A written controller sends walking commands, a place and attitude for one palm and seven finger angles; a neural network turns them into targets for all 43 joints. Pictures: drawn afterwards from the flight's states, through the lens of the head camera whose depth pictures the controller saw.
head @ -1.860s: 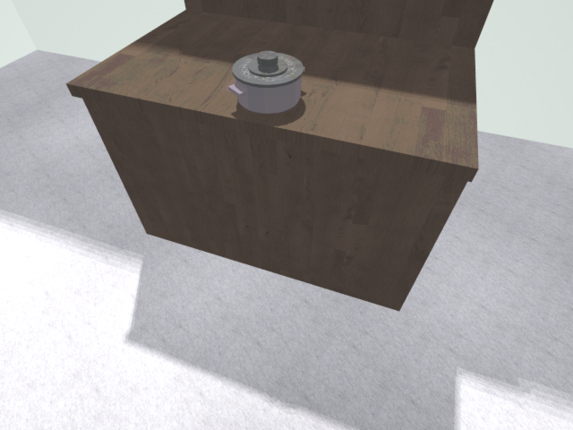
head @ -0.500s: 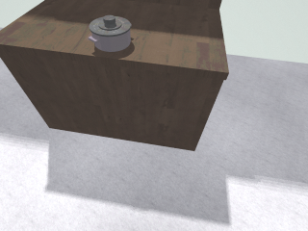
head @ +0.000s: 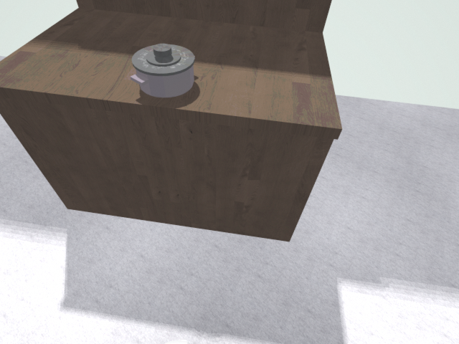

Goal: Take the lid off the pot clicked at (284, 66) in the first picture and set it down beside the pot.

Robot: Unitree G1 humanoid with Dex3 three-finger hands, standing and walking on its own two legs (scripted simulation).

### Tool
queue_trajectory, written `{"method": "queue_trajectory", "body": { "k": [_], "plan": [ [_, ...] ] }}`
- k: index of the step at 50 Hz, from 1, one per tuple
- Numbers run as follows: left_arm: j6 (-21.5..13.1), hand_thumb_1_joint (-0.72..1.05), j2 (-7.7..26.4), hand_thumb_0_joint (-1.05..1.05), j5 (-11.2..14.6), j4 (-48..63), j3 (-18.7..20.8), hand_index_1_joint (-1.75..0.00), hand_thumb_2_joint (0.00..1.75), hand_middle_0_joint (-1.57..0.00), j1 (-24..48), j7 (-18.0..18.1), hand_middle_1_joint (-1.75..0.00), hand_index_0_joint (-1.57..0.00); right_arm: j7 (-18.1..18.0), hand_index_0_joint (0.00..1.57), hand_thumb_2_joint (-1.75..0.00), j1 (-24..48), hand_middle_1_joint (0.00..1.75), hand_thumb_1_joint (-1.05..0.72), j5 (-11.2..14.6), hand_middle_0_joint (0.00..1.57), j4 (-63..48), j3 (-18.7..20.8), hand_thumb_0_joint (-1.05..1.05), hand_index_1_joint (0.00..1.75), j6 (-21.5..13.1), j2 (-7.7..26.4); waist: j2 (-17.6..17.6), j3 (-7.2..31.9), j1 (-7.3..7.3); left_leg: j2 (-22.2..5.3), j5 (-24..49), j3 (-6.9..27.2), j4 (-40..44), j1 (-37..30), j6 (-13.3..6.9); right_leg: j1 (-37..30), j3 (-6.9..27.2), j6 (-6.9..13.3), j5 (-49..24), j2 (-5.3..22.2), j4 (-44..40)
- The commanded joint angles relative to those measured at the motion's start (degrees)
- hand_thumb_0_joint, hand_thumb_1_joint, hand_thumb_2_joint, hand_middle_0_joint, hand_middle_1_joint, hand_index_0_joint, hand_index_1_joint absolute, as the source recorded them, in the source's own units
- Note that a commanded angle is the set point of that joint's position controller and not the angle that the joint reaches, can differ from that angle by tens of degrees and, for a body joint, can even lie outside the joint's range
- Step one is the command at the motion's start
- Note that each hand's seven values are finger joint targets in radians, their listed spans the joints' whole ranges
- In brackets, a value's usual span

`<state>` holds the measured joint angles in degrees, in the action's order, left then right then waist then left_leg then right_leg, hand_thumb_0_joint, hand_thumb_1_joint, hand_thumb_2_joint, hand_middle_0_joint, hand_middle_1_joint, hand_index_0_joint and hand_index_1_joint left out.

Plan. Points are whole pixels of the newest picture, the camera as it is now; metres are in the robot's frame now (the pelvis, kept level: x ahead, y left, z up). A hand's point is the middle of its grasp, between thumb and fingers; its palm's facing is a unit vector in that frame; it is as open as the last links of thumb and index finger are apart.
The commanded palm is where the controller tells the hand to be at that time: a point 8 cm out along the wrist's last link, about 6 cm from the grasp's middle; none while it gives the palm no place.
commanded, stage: take the last steps up to it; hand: left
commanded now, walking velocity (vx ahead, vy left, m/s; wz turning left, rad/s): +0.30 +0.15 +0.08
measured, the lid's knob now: (162, 50) +0.87 +0.28 +0.08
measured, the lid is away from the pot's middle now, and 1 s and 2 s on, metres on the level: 0.00 0.00 0.00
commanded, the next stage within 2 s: come to a stop and stand still in 0.98 s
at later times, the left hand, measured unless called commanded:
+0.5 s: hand (127, 302) +0.22 +0.23 -0.16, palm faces +0.08 -0.97 -0.22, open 7.4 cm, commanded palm none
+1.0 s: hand (87, 278) +0.27 +0.35 -0.18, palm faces +0.10 -0.98 -0.19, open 7.4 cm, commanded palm none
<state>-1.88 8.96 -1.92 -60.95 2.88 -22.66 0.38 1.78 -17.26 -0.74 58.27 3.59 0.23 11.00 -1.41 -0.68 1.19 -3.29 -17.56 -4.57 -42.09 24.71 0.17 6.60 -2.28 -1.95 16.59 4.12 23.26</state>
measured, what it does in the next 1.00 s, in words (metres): walks ahead: left foot, then right foot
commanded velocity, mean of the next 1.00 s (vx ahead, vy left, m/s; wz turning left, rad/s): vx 0.26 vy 0.11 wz -0.04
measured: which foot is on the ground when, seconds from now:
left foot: up 0.00-0.04, down 0.06-0.44, up 0.46-0.84, down 0.86-1.00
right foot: down 0.00-0.06, up 0.08-0.42, down 0.44-0.86, up 0.88-1.00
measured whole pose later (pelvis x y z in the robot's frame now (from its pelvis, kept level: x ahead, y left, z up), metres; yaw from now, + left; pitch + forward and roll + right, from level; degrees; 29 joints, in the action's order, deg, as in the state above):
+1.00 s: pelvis +0.30 +0.16 -0.01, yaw +0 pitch +0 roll +1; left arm -0.3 11.3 -1.4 -61.6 4.3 -18.9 0.1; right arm -1.2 -12.9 -1.2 56.0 2.2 -3.3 8.2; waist -3.5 -2.2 1.8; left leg -0.8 -11.7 -8.8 -27.3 16.2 -2.1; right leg 26.8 -2.8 1.3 22.4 5.5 63.9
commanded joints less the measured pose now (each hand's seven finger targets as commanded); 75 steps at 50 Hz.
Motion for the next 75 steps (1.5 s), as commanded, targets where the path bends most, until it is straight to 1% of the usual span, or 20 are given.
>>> {"method": "queue_trajectory", "body": {
  "k": [1,3,4,9,20,21,22,23,29,39,41,42,44,49,55,58,61,64,70,75],
  "plan": [
    [-0.5,0.9,10.6,0.0,0.1,3.7,3.0,-0.3,0.9,-0.2,1.8,0.2,-0.3,-0.2,-0.6,0.2,-0.9,-8.6,0.3,-0.9,0.0,0.2,-1.2,0.6,0.0,0.3,-3.0,3.7,0.4,-2.2,-4.55,2.8,0.2,-2.5,13.4,-20.8,-0.4,15.8,2.9,7.4,10.0,7.6,0.9],
    [-0.1,0.9,4.3,0.0,0.7,6.9,2.0,-0.3,0.9,-0.2,3.1,-0.5,-0.3,-0.2,-2.1,0.2,-0.9,-19.6,0.3,-0.9,-1.3,0.2,0.4,2.6,0.0,0.3,-3.2,12.7,24.2,-1.1,-7.88,-16.0,-19.0,30.0,30.5,-27.1,-9.1,32.0,-6.3,3.2,18.4,-3.9,34.6],
    [-0.7,0.9,4.6,0.0,0.5,8.5,1.7,-0.3,0.9,-0.2,6.9,-0.4,-0.3,-0.2,-2.5,0.2,-0.9,-18.4,0.3,-0.9,-1.2,0.2,0.3,2.2,0.0,0.3,-2.7,12.2,18.1,-2.4,-7.79,-17.4,-22.5,35.7,34.1,-23.9,-13.6,36.2,-0.7,4.7,16.3,-2.1,43.9],
    [-0.1,0.9,4.2,0.0,0.2,4.9,1.5,-0.3,0.9,-0.2,2.8,-1.0,-0.3,-0.2,-2.9,0.2,-0.9,-4.5,0.3,-0.9,-0.5,0.2,-1.9,-0.5,0.0,0.3,-4.4,4.3,7.0,-3.0,-0.22,-9.7,-2.4,15.9,33.6,-11.3,-11.9,29.1,0.4,3.4,1.1,3.8,42.6],
    [-0.5,0.9,3.9,0.0,-0.1,7.2,2.1,-0.3,0.9,-0.2,1.8,-0.5,-0.3,-0.2,-2.4,0.2,-0.9,-5.8,0.3,-0.9,-0.4,0.2,0.8,-0.4,0.0,0.3,-3.9,4.0,-0.4,-4.4,2.27,-6.9,-0.8,7.9,22.7,-4.9,-11.1,4.1,-3.3,3.0,-3.9,0.3,8.5],
    [-1.1,0.9,6.6,0.0,-0.4,5.2,2.8,-0.3,0.9,-0.2,-4.9,-0.1,-0.3,-0.2,-2.2,0.2,-0.9,-5.7,0.3,-0.9,-0.1,0.2,0.7,-0.6,0.0,0.3,-3.9,2.7,-7.1,-1.7,4.82,-2.1,-2.2,3.5,10.7,0.8,-8.1,-6.2,2.9,4.9,1.6,4.2,2.8],
    [-1.7,0.9,12.5,0.0,-0.4,4.3,3.8,-0.3,0.9,-0.2,-10.9,0.5,-0.3,-0.2,-1.7,0.2,-0.9,-7.2,0.3,-0.9,0.4,0.2,-0.9,-0.7,0.0,0.3,-4.0,0.6,-20.3,0.5,5.95,5.1,-10.2,-1.3,-7.0,13.0,-4.5,-14.8,26.9,11.2,14.0,19.4,-8.4],
    [-1.5,0.9,14.1,0.0,0.7,4.3,4.4,-0.3,0.9,-0.2,-12.4,0.8,-0.3,-0.2,-1.6,0.2,-0.9,-5.0,0.3,-0.9,-0.7,0.2,-2.3,0.0,0.0,0.3,-3.8,3.6,-15.3,0.2,5.68,3.5,-14.2,1.9,-19.9,16.8,-3.8,-12.1,36.6,15.1,21.2,25.4,-15.7],
    [-3.0,0.9,6.4,0.0,0.5,6.2,2.7,-0.3,0.9,-0.2,0.9,1.3,-0.3,-0.2,-0.5,0.2,-0.9,-3.0,0.3,-0.9,-1.0,0.2,-1.1,-0.1,0.0,0.3,-1.1,-0.1,-3.8,-3.9,-1.77,-3.4,5.6,3.6,-20.8,10.1,-0.2,7.9,8.1,10.5,0.8,14.8,-15.6],
    [-1.9,0.9,11.6,0.0,0.1,3.4,3.6,-0.3,0.9,-0.2,1.1,0.2,-0.3,-0.2,0.4,0.2,-0.9,2.3,0.3,-0.9,-0.2,0.2,-4.5,-0.1,0.0,0.3,-3.1,1.4,-6.7,-3.2,-0.76,0.0,6.2,-3.0,9.6,-8.3,0.3,8.8,2.2,8.6,-0.7,12.8,-8.9],
    [-1.0,0.9,9.0,0.0,0.3,2.9,3.1,-0.3,0.9,-0.2,0.5,0.0,-0.3,-0.2,-0.6,0.2,-0.9,-5.8,0.3,-0.9,-0.5,0.2,-1.8,0.5,0.0,0.3,-3.9,5.1,1.1,0.0,-4.0,0.4,4.9,-2.7,17.6,-21.0,0.3,11.1,-1.5,6.5,-1.8,7.6,5.4],
    [-0.5,0.9,5.5,0.0,0.6,3.7,2.6,-0.3,0.9,-0.2,-1.2,-0.4,-0.3,-0.2,-1.4,0.2,-0.9,-11.2,0.3,-0.9,-1.3,0.2,-0.9,2.0,0.0,0.3,-4.2,11.1,14.7,2.4,-5.45,-10.3,3.7,11.4,21.5,-27.8,-2.2,20.3,-6.2,4.0,9.1,1.5,21.3],
    [-0.9,0.9,3.6,0.0,0.7,6.3,1.7,-0.3,0.9,-0.2,2.6,-0.2,-0.3,-0.2,-2.4,0.2,-0.9,-11.9,0.3,-0.9,-1.3,0.2,-0.9,1.6,0.0,0.3,-3.1,12.6,16.6,1.3,-6.13,-19.1,-0.3,23.8,29.4,-24.6,-11.0,31.0,-1.5,4.5,17.6,-0.6,42.8],
    [0.1,0.9,2.8,0.0,0.5,2.9,1.4,-0.3,0.9,-0.2,0.6,-0.7,-0.3,-0.2,-3.0,0.2,-0.9,-0.6,0.3,-0.9,-0.5,0.2,-2.7,-1.0,0.0,0.3,-4.8,4.4,7.6,1.4,-0.1,-12.3,17.3,7.7,30.0,-15.2,-10.1,25.2,0.4,2.9,3.2,2.9,40.8],
    [0.9,0.9,1.4,0.0,0.3,4.8,0.4,-0.3,0.9,-0.2,4.8,-0.2,-0.3,-0.2,-3.3,0.2,-0.9,-1.8,0.3,-0.9,-0.8,0.2,-1.1,-1.1,0.0,0.3,-4.1,4.6,5.5,-1.0,-1.1,-12.4,21.3,5.6,28.7,-13.9,-11.7,17.0,-1.8,2.4,2.8,0.6,21.3],
    [0.2,0.9,1.7,0.0,0.7,2.6,0.1,-0.3,0.9,-0.2,0.6,0.8,-0.3,-0.2,-4.0,0.2,-0.9,0.2,0.3,-0.9,-0.4,0.2,0.1,-2.0,0.0,0.3,-3.7,3.7,0.1,1.8,1.61,-10.1,28.3,3.3,19.1,-11.9,-7.1,3.4,-0.4,1.9,-11.0,-0.1,4.2],
    [-0.5,0.9,7.9,0.0,1.2,2.0,0.0,-0.3,0.9,-0.2,2.0,1.4,-0.3,-0.2,-3.9,0.2,-0.9,-2.4,0.3,-0.9,0.7,0.2,1.9,-2.2,0.0,0.3,-2.3,0.4,-3.4,2.2,-1.82,-1.2,3.7,0.8,15.5,-8.5,0.3,0.3,12.0,9.2,-47.2,12.2,3.2],
    [0.1,0.9,8.0,0.0,1.4,2.5,-0.1,-0.3,0.9,-0.2,5.2,2.5,-0.3,-0.2,-4.2,0.2,-0.9,-2.9,0.3,-0.9,0.8,0.2,3.8,-1.4,0.0,0.3,-0.4,0.5,-9.3,4.6,-2.31,-0.5,-1.5,1.0,12.8,-9.9,1.1,-1.1,10.8,10.8,-54.8,11.2,3.7],
    [2.2,0.9,6.9,0.0,1.4,5.1,0.7,-0.3,0.9,-0.2,9.0,2.8,-0.3,-0.2,-5.0,0.2,-0.9,-3.6,0.3,-0.9,0.0,0.2,3.6,-0.6,0.0,0.3,0.4,2.0,6.7,3.5,-2.4,-6.9,34.5,4.6,16.2,-18.1,-1.3,7.1,4.0,6.1,-32.7,3.6,9.8],
    [3.8,0.9,4.3,0.0,1.0,5.8,1.0,-0.3,0.9,-0.2,9.7,2.4,-0.3,-0.2,-5.0,0.2,-0.9,1.0,0.3,-0.9,-0.7,0.2,1.3,-0.2,0.0,0.3,-0.1,3.8,10.5,-0.9,-0.96,-13.3,36.0,9.5,22.0,-14.1,-9.4,11.5,1.9,2.8,6.3,-2.3,19.5]
  ]
}}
